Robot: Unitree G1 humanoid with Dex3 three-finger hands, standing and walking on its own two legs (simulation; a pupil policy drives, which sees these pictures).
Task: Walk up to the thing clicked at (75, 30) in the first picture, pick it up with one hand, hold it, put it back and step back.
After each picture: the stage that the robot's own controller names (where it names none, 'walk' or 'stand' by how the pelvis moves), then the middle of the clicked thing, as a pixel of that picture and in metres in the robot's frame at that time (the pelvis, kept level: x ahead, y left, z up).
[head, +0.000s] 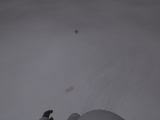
stand; (76, 31) +2.26 +0.54 -0.72
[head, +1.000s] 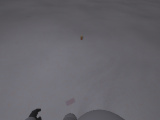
walk; (81, 37) +2.15 +0.24 -0.70
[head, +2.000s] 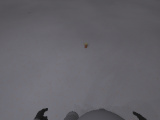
walk; (85, 45) +1.53 +0.14 -0.71
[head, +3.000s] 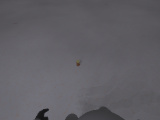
walk; (78, 63) +1.00 +0.23 -0.71
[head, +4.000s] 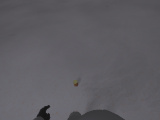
walk; (75, 83) +0.60 +0.27 -0.69
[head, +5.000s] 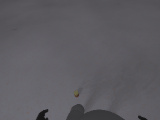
stand; (76, 94) +0.39 +0.22 -0.69
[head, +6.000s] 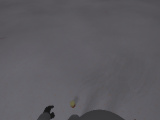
stand; (72, 104) +0.31 +0.22 -0.72
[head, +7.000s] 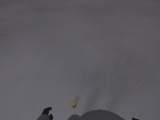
stand; (73, 104) +0.29 +0.20 -0.72
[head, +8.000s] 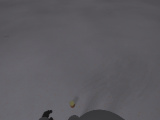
stand; (72, 104) +0.31 +0.22 -0.73
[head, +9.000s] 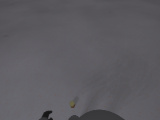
stand; (72, 104) +0.30 +0.23 -0.73
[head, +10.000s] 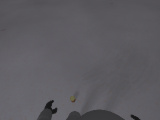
go down; (72, 99) +0.31 +0.22 -0.72
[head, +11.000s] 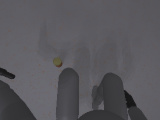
go down; (58, 62) +0.38 +0.27 -0.29
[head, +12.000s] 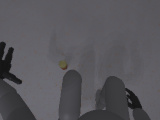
close in; (63, 65) +0.37 +0.27 -0.30
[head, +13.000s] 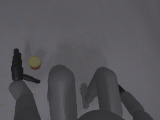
close in; (35, 63) +0.35 +0.30 -0.21
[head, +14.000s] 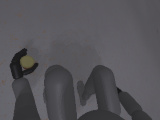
close; (27, 63) +0.35 +0.31 -0.21
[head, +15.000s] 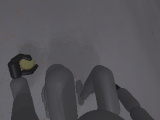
lift; (27, 64) +0.33 +0.30 -0.22
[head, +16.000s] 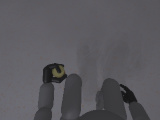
lift; (59, 73) +0.30 +0.23 -0.05
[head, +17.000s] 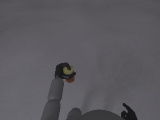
hold; (69, 74) +0.33 +0.17 +0.03
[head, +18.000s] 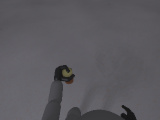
hold; (68, 76) +0.33 +0.18 -0.01
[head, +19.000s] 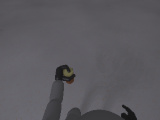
hold; (69, 75) +0.33 +0.17 +0.00
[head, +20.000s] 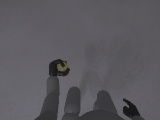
crouch; (63, 69) +0.36 +0.21 -0.06
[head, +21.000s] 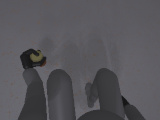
lower; (39, 59) +0.39 +0.30 -0.18
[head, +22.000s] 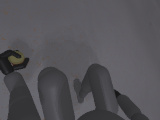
lower; (18, 61) +0.38 +0.32 -0.22
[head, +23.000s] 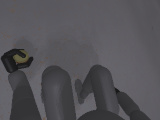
lower; (22, 59) +0.37 +0.32 -0.22
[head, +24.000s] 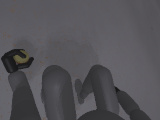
lower; (22, 59) +0.37 +0.32 -0.22
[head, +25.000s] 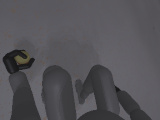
rest; (23, 60) +0.36 +0.32 -0.22
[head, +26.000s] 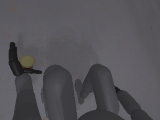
withdraw; (27, 63) +0.35 +0.29 -0.22
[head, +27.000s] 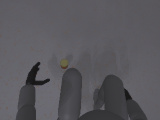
walk; (64, 64) +0.39 +0.24 -0.28
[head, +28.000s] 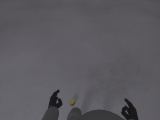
stand; (72, 102) +0.32 +0.19 -0.65
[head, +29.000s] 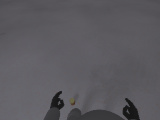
stand; (72, 101) +0.33 +0.21 -0.67
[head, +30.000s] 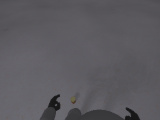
stand; (73, 100) +0.33 +0.20 -0.68
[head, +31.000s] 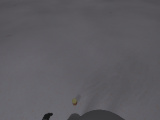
walk; (74, 102) +0.34 +0.20 -0.72
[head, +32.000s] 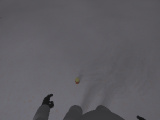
walk; (77, 80) +0.50 +0.17 -0.69
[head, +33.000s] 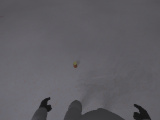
walk; (75, 64) +0.79 +0.27 -0.70
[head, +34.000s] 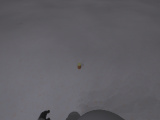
stand; (79, 66) +0.98 +0.22 -0.71
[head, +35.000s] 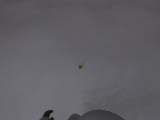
stand; (80, 65) +0.97 +0.22 -0.73
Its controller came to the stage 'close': yes
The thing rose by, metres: 0.71
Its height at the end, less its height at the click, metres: +0.00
